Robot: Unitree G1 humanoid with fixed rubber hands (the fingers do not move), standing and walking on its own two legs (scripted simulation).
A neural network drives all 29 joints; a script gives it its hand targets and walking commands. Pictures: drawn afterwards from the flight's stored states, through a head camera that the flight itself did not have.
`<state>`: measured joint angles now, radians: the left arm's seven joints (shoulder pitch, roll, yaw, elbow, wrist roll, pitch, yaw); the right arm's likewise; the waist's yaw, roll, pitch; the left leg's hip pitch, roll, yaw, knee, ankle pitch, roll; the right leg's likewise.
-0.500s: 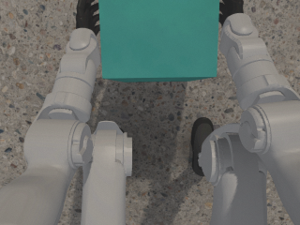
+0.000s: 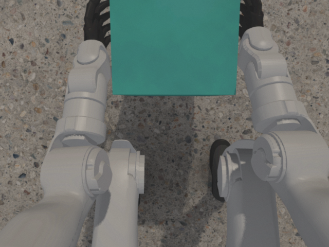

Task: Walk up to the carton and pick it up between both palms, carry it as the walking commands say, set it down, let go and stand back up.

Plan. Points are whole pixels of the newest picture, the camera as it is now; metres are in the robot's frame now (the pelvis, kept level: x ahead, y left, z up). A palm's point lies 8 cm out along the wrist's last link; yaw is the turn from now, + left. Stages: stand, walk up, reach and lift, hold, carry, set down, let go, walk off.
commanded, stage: reach and lift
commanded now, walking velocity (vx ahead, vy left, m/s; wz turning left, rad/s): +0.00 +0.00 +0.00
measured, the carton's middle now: (171, 58) +0.50 -0.01 -0.19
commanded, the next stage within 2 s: none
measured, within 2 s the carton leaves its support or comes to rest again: neither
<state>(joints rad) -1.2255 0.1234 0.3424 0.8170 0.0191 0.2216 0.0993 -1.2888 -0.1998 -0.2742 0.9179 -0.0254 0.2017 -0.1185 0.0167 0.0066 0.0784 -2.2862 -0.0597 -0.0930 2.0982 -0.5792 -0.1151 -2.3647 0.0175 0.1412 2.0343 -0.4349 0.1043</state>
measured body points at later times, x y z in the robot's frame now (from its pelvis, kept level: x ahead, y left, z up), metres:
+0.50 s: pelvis +0.01 +0.00 +0.04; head +0.32 -0.03 +0.36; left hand +0.53 +0.14 -0.06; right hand +0.54 -0.17 -0.07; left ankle +0.11 +0.15 -0.35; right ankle +0.13 -0.16 -0.35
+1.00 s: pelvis +0.01 +0.00 +0.09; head +0.28 -0.02 +0.44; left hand +0.52 +0.14 +0.02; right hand +0.53 -0.17 +0.01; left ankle +0.11 +0.15 -0.35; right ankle +0.13 -0.16 -0.35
